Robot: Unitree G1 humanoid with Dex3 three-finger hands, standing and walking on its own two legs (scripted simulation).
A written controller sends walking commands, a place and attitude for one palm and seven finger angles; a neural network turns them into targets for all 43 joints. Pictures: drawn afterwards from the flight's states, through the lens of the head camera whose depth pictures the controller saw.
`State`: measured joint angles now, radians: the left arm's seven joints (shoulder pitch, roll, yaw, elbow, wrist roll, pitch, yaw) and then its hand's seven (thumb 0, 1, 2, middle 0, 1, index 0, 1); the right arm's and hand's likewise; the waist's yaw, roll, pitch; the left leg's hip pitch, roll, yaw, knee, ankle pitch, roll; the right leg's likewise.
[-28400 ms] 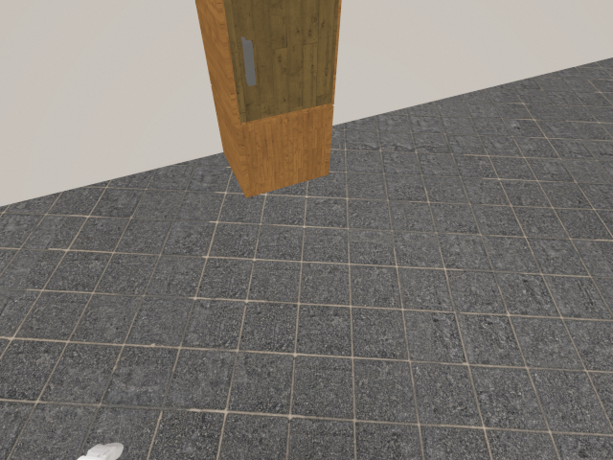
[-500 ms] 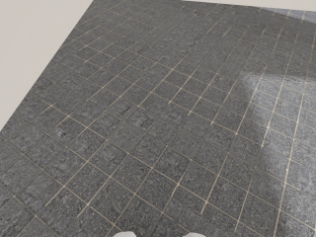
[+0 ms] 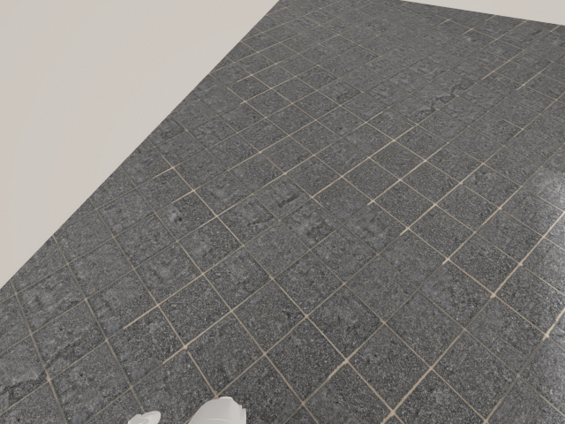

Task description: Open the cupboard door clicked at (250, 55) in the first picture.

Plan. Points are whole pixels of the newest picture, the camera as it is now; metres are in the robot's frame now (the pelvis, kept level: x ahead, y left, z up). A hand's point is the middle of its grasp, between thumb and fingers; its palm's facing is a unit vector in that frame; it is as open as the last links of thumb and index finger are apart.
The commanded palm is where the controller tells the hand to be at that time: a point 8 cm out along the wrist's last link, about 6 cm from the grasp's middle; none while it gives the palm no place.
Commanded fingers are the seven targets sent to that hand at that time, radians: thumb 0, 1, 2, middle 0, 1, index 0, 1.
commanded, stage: turn to face it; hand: left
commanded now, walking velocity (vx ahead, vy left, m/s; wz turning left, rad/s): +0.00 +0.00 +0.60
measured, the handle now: out of the picture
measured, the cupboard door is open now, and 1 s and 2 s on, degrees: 41 41 41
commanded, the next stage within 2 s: none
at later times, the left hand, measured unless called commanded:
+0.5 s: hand out of the picture +0.07 +0.21 -0.16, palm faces +0.28 -0.90 -0.32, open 7.4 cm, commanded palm none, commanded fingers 0.00 0.90 0.90 -0.20 -0.30 -0.20 -0.30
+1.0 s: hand out of the picture -0.03 +0.17 -0.18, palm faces +0.60 -0.76 -0.26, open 7.4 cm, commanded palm none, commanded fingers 0.00 0.90 0.90 -0.20 -0.30 -0.20 -0.30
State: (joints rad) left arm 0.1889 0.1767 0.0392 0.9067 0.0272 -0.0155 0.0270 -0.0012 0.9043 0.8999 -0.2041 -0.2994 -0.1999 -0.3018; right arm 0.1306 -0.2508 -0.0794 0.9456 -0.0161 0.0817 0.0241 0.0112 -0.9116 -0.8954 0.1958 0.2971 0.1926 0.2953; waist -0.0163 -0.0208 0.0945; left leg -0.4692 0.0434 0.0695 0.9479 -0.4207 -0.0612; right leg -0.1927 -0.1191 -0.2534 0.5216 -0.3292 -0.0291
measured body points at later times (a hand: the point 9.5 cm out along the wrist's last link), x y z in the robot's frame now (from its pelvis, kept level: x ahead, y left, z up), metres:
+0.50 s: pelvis +0.03 -0.03 -0.02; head +0.09 -0.04 +0.43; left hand +0.05 +0.26 -0.14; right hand +0.18 -0.25 -0.17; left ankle +0.01 +0.12 -0.74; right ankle +0.07 -0.15 -0.75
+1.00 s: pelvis +0.04 -0.05 -0.01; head +0.08 +0.00 +0.44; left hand -0.06 +0.21 -0.16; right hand +0.27 -0.19 -0.14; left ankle -0.02 +0.05 -0.74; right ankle +0.09 -0.17 -0.67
